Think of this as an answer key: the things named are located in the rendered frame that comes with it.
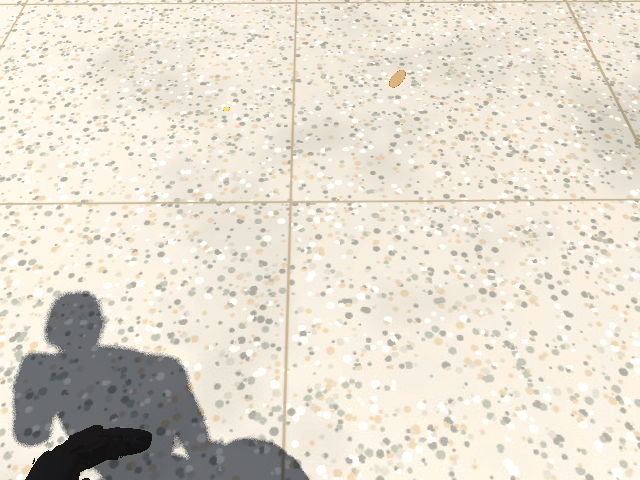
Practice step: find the left robot hand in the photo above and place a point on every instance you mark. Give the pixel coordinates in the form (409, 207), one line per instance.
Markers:
(86, 449)

